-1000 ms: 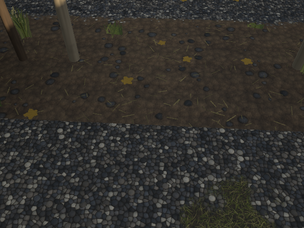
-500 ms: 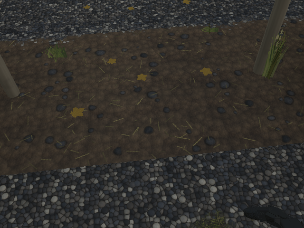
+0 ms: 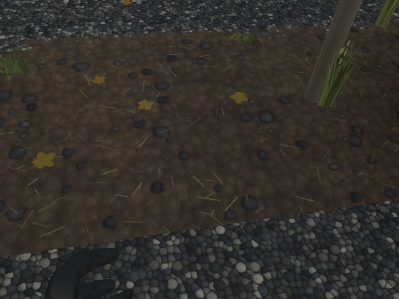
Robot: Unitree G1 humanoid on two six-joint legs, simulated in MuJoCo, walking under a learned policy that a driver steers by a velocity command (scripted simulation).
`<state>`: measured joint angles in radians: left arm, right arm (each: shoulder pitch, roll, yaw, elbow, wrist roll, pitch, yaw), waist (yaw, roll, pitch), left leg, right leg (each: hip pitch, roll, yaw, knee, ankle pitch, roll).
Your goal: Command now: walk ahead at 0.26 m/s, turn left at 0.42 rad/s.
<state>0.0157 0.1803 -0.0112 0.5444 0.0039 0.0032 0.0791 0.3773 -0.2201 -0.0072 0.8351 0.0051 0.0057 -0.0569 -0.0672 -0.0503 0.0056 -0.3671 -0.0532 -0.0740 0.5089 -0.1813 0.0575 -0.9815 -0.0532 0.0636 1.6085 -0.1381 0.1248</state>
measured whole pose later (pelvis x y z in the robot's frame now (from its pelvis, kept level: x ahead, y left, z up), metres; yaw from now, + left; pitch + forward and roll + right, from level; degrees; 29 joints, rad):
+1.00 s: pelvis +0.40 +0.09 +0.01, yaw +19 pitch +2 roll +2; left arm 0.23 0.29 0.10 0.78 -0.02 -0.06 0.02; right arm 0.29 -0.22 -0.08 0.84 -0.01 -0.09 0.01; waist -0.02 -0.04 0.00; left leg -0.09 -0.06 0.11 0.28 -0.24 0.05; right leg -0.77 -0.11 0.11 1.02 -0.06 -0.01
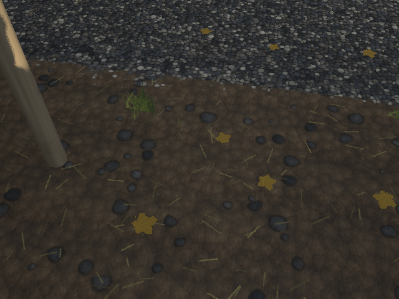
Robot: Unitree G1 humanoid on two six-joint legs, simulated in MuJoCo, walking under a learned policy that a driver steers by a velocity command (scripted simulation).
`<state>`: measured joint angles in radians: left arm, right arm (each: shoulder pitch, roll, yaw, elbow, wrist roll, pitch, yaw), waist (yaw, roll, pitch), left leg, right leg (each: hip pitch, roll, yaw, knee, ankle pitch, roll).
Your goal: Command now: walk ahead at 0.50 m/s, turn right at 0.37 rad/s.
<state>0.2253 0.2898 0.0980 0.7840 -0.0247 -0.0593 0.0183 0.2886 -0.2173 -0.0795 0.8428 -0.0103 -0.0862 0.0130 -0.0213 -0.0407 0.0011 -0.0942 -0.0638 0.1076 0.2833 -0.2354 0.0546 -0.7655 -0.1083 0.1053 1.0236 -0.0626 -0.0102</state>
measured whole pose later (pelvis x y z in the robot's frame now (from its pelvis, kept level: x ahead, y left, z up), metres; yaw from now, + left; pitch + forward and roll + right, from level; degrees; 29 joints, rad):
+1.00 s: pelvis +0.54 -0.09 +0.00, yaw -25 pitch +2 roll +0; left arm 0.10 0.27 0.04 0.63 0.00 -0.05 0.01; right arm 0.29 -0.26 -0.05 0.84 0.01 -0.05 0.01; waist -0.07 -0.03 0.05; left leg -0.22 -0.05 -0.04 0.36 -0.19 0.03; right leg -0.55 -0.02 0.08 0.74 -0.22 0.05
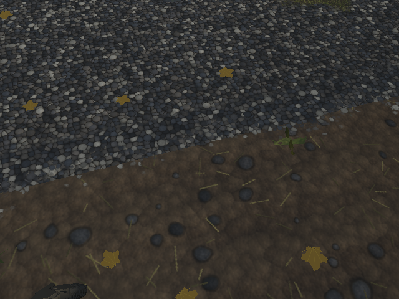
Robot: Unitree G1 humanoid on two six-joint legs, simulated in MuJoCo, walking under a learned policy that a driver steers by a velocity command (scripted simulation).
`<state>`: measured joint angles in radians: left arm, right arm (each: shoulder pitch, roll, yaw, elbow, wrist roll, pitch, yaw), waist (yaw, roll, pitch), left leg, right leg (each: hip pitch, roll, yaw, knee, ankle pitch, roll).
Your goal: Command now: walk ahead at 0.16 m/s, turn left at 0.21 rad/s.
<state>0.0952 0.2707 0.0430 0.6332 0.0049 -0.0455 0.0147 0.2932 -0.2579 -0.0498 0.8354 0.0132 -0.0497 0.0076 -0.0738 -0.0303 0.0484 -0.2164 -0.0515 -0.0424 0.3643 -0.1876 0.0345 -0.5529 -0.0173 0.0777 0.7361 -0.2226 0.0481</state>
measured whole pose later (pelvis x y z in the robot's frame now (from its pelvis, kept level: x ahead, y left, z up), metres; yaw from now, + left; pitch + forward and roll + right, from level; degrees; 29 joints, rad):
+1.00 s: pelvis +0.07 +0.02 -0.01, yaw +23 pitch +0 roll +0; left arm 0.19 0.27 0.05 0.76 0.00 0.01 0.01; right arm 0.13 -0.23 -0.01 0.68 -0.03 0.01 -0.01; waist 0.02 0.00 0.02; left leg -0.28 -0.08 -0.06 0.54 -0.25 0.04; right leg -0.27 -0.02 0.05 0.53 -0.28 0.04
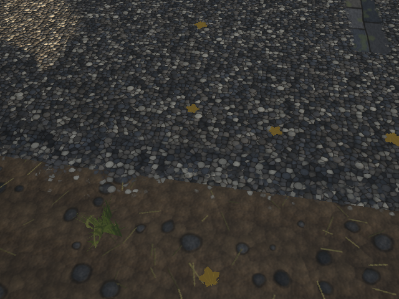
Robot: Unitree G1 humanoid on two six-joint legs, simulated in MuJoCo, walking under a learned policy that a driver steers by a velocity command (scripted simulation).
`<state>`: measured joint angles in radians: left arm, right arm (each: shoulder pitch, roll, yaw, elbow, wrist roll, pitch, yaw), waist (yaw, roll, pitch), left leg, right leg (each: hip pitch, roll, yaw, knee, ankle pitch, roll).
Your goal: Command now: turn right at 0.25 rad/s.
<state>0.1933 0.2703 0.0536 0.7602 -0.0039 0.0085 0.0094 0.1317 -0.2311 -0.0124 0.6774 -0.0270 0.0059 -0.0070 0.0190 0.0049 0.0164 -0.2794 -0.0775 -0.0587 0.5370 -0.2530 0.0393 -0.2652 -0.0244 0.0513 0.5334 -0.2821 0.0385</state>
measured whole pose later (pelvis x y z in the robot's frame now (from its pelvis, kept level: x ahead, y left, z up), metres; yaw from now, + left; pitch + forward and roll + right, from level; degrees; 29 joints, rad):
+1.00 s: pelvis +0.00 -0.06 +0.00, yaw -20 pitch +0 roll +0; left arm 0.15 0.23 0.01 0.68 0.02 -0.01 0.01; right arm 0.24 -0.27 -0.05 0.72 0.02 0.01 -0.01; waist -0.01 -0.01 0.00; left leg -0.28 0.02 -0.06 0.59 -0.33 -0.02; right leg -0.27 0.07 0.02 0.59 -0.35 -0.05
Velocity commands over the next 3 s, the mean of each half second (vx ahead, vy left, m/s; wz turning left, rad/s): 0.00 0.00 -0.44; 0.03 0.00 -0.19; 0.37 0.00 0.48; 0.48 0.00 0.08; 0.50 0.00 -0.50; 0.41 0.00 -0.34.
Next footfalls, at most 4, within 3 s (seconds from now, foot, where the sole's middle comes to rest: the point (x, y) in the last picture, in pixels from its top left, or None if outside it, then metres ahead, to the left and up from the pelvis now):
0.48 right None -0.01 -0.16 -0.77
0.90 left None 0.08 0.06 -0.77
1.32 left None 0.24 0.06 -0.77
1.84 right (248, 275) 0.58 -0.12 -0.77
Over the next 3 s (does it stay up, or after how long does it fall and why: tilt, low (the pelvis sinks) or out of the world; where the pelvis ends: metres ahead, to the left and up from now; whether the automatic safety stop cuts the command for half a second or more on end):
stays up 0.98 -0.17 0.01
